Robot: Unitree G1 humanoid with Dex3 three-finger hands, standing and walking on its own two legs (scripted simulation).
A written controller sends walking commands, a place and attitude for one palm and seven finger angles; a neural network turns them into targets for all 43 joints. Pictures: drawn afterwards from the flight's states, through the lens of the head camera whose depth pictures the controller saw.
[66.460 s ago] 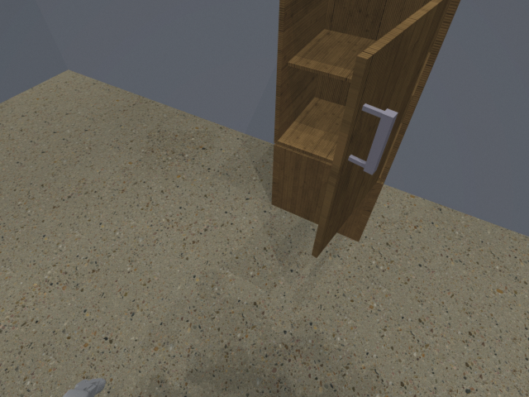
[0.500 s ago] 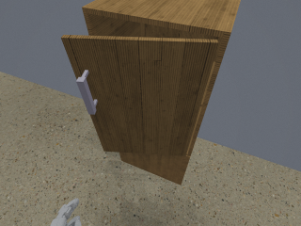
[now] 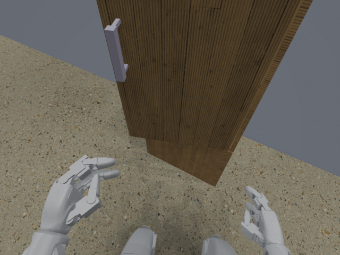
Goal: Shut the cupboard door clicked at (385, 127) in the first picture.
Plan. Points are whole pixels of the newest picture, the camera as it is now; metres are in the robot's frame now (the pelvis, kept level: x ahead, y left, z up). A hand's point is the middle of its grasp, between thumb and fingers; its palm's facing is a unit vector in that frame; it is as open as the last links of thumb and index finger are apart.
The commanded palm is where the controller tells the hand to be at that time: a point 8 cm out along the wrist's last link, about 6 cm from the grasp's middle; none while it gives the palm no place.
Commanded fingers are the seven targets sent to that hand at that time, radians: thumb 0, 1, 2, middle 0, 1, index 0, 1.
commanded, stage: raise the hand and make a fist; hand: left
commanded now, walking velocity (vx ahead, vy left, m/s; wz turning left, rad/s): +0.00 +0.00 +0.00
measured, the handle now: (119, 51) +0.54 +0.20 +0.17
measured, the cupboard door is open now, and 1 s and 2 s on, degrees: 19 19 19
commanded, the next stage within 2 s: bring the fist close to the handle in 1.30 s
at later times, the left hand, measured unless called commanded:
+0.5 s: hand (90, 171) +0.24 +0.18 +0.13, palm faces -0.01 -1.00 -0.07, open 3.2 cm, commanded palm +0.22 +0.23 +0.14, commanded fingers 0.00 0.90 0.90 -1.23 -1.42 -1.23 -1.42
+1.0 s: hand (86, 141) +0.27 +0.18 +0.18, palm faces -0.01 -1.00 -0.06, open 3.1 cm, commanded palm +0.24 +0.23 +0.17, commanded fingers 0.00 0.90 0.90 -1.30 -1.50 -1.30 -1.50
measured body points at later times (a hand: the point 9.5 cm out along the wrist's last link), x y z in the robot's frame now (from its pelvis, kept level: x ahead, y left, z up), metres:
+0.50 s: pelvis +0.03 +0.00 +0.04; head +0.06 +0.00 +0.49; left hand +0.23 +0.23 +0.13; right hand +0.21 -0.24 -0.02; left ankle +0.04 +0.13 -0.64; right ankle +0.05 -0.12 -0.64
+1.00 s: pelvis +0.04 -0.01 +0.07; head +0.05 -0.03 +0.52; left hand +0.26 +0.24 +0.18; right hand +0.22 -0.24 -0.01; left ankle +0.04 +0.13 -0.64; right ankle +0.05 -0.12 -0.64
